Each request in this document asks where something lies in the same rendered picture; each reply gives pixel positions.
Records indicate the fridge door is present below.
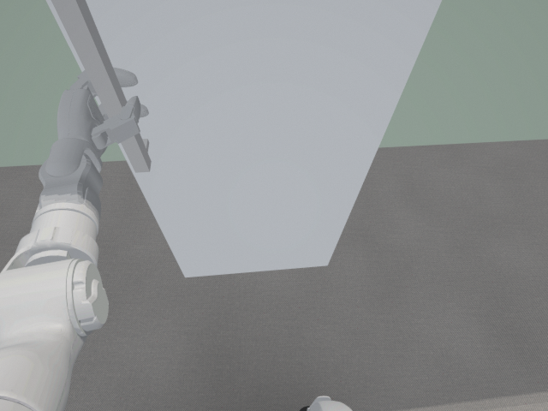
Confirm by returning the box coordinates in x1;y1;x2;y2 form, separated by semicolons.
46;0;442;277

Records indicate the left robot upper arm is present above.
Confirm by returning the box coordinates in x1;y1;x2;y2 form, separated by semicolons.
0;259;109;411

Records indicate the left robot forearm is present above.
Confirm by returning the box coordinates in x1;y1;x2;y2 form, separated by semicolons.
0;138;103;275

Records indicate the left robot hand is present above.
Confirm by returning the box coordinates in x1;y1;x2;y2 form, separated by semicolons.
57;68;149;157

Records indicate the right robot shin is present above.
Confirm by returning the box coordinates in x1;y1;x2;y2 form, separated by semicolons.
309;396;331;408

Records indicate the handle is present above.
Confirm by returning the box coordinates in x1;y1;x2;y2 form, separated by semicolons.
51;0;152;173

